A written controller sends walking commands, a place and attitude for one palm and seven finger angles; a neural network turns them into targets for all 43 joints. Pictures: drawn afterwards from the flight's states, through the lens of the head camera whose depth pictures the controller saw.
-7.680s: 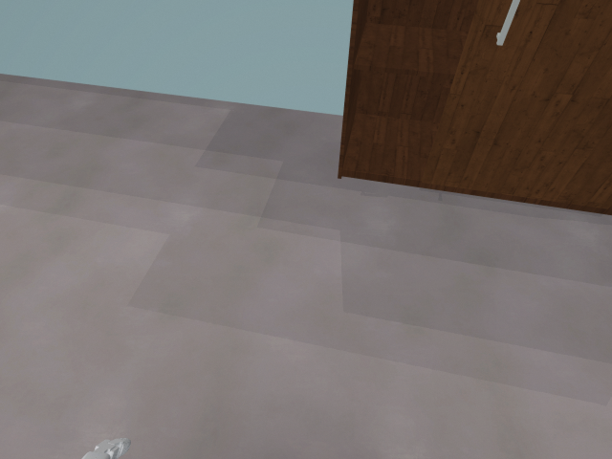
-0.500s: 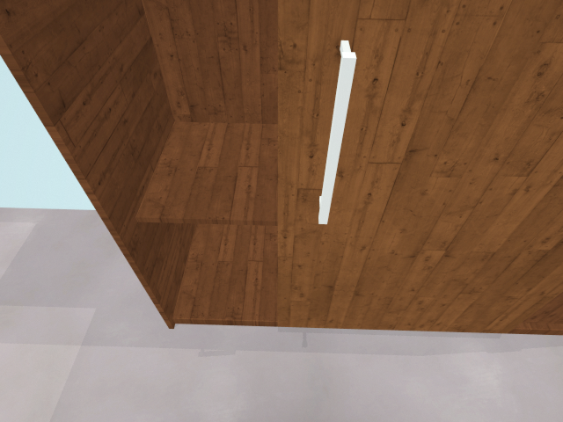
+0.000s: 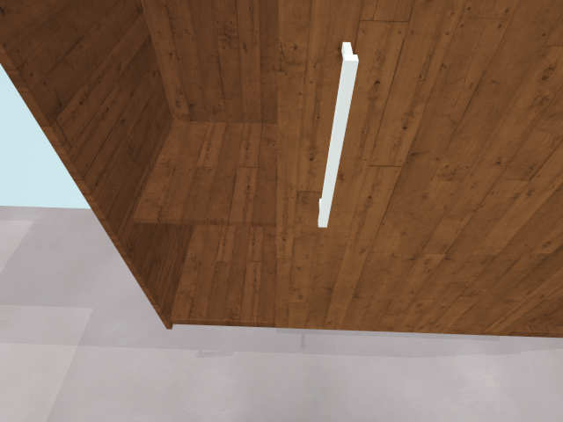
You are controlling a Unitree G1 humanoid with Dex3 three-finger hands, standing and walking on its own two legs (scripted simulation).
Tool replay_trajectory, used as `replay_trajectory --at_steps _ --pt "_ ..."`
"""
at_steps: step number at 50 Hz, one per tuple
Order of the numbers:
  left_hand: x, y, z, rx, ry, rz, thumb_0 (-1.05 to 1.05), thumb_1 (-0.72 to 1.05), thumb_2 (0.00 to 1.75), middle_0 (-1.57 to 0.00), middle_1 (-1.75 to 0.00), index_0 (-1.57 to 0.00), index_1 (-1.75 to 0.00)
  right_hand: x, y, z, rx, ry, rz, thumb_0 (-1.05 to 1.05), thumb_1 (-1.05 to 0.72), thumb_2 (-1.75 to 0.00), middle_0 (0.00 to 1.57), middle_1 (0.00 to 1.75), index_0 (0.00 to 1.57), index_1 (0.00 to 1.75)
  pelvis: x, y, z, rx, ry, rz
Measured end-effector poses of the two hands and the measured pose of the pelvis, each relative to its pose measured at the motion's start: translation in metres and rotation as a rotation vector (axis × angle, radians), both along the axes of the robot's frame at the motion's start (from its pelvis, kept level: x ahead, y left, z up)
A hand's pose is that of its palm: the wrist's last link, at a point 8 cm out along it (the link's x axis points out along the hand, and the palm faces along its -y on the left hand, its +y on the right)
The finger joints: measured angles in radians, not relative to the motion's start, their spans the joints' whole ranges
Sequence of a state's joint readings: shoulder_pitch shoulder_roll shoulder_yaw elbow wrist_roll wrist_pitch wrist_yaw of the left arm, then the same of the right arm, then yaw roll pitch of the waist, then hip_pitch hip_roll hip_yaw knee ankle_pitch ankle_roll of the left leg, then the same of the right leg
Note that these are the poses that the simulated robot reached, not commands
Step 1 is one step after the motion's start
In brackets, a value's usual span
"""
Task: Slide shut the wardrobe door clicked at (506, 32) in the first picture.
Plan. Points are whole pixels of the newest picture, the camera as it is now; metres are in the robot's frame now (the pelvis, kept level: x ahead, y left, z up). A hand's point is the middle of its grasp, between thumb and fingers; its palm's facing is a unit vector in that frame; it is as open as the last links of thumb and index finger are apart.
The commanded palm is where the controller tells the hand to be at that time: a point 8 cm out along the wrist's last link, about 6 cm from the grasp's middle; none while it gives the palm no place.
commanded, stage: raise the hand with hooked fingers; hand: right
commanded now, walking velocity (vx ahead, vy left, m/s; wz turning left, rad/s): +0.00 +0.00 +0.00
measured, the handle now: (332, 151) +0.50 -0.05 +0.12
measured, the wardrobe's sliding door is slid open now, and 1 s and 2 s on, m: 0.38 0.38 0.38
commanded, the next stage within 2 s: none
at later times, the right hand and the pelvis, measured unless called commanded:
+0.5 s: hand out of the picture +0.12 -0.21 -0.03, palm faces +0.08 +1.00 -0.02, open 9.2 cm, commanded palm +0.12 -0.26 -0.02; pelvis -0.07 +0.02 -0.08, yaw -3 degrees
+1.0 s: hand (505, 406) +0.16 -0.25 +0.02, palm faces +0.01 +1.00 -0.05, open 12.2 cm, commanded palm +0.14 -0.30 +0.04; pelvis -0.07 -0.01 -0.04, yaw -2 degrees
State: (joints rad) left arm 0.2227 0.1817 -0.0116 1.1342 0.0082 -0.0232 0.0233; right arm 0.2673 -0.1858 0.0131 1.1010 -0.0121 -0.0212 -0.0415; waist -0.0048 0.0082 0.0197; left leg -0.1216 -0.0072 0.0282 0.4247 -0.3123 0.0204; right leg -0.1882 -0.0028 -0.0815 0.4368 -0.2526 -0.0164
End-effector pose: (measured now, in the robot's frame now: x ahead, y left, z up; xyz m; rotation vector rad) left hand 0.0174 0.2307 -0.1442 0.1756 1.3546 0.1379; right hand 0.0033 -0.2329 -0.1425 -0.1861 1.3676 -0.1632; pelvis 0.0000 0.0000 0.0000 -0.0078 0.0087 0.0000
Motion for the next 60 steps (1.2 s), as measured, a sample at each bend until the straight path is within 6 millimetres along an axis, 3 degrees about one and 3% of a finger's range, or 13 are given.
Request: replay_trajectory --at_steps 2,7,9,11,14,17,20,23,31,36,41,50,60 --pt "0.01 0.002 0.005 0.017 -0.1 0.004 0.01 0.91 0.9 -0.2 -0.3 -0.2 -0.3 0.029 -0.005 0.019 0.001 -0.182 -0.089 0.02 -0.91 -0.89 0.21 0.3 0.2 0.3 -0.003 0.0 -0.002 0.001 0.002 -0.005" --pt "0.057 0.011 0.021 0.04 -0.452 -0.032 0.01 0.91 0.9 -0.2 -0.3 -0.2 -0.3 0.134 -0.011 0.118 -0.025 -0.893 -0.055 0.02 -0.87 -0.88 0.21 0.33 0.2 0.33 -0.015 0.001 -0.01 -0.01 0.038 -0.043" --pt "0.077 0.017 0.026 0.046 -0.552 -0.045 0.01 0.9 0.9 -0.2 -0.3 -0.2 -0.3 0.158 -0.011 0.143 0.013 -1.107 0.001 0.02 -0.84 -0.86 0.21 0.34 0.2 0.35 -0.023 0.003 -0.018 -0.007 0.079 -0.039" --pt "0.096 0.023 0.031 0.054 -0.643 -0.061 0.01 0.9 0.9 -0.2 -0.3 -0.2 -0.3 0.168 -0.007 0.151 0.077 -1.266 0.081 0.01 -0.81 -0.85 0.21 0.37 0.2 0.37 -0.032 0.006 -0.029 -0.007 0.122 -0.028" --pt "0.12 0.032 0.038 0.069 -0.763 -0.101 0.01 0.9 0.9 -0.2 -0.3 -0.2 -0.3 0.158 -0.002 0.139 0.169 -1.356 0.208 0.01 -0.75 -0.83 0.21 0.4 0.21 0.41 -0.045 0.011 -0.048 -0.007 0.162 -0.021" --pt "0.136 0.038 0.044 0.095 -0.843 -0.14 0.01 0.9 0.9 -0.2 -0.3 -0.2 -0.3 0.132 -0.006 0.113 0.219 -1.303 0.191 0.01 -0.68 -0.8 0.22 0.44 0.22 0.45 -0.053 0.014 -0.063 -0.002 0.176 -0.024" --pt "0.142 0.036 0.045 0.117 -0.87 -0.176 0.01 0.9 0.9 -0.2 -0.3 -0.2 -0.3 0.106 -0.018 0.096 0.191 -1.26 0.1 0.01 -0.61 -0.77 0.23 0.49 0.23 0.49 -0.059 0.016 -0.072 0.013 0.179 -0.036" --pt "0.138 0.029 0.038 0.123 -0.85 -0.213 0.01 0.9 0.9 -0.2 -0.3 -0.2 -0.3 0.093 -0.027 0.1 0.131 -1.295 0.075 0.02 -0.54 -0.74 0.23 0.53 0.23 0.53 -0.063 0.016 -0.077 0.036 0.174 -0.05" --pt "0.092 -0.003 0.009 0.039 -0.71 -0.18 0.01 0.9 0.9 -0.2 -0.3 -0.2 -0.3 0.124 -0.028 0.133 0.169 -1.348 0.22 0.02 -0.35 -0.66 0.24 0.65 0.24 0.65 -0.072 0.011 -0.07 0.063 0.151 -0.061" --pt "0.06 -0.012 0.009 0.007 -0.656 -0.108 0.02 0.9 0.9 -0.21 -0.3 -0.2 -0.3 0.137 -0.038 0.148 0.171 -1.294 0.209 0.01 -0.24 -0.61 0.25 0.73 0.25 0.73 -0.071 0.004 -0.057 0.051 0.141 -0.04" --pt "0.045 -0.007 0.013 0.03 -0.626 -0.097 0.02 0.9 0.9 -0.21 -0.3 -0.2 -0.3 0.137 -0.051 0.157 0.136 -1.308 0.18 0.01 -0.12 -0.56 0.26 0.8 0.26 0.8 -0.069 -0.003 -0.05 0.047 0.134 -0.033" --pt "0.061 0.005 0.036 0.108 -0.674 -0.128 0.02 0.9 0.9 -0.2 -0.3 -0.2 -0.3 0.137 -0.071 0.17 0.133 -1.339 0.184 0.01 0.09 -0.47 0.28 0.94 0.27 0.94 -0.065 -0.014 -0.043 0.054 0.102 -0.04" --pt "0.096 -0.018 0.063 0.078 -0.793 -0.178 0.02 0.9 0.9 -0.2 -0.3 -0.2 -0.3 0.147 -0.09 0.197 0.12 -1.371 0.186 0.0 0.32 -0.37 0.29 1.09 0.29 1.09 -0.061 -0.021 -0.032 0.057 0.06 -0.049"
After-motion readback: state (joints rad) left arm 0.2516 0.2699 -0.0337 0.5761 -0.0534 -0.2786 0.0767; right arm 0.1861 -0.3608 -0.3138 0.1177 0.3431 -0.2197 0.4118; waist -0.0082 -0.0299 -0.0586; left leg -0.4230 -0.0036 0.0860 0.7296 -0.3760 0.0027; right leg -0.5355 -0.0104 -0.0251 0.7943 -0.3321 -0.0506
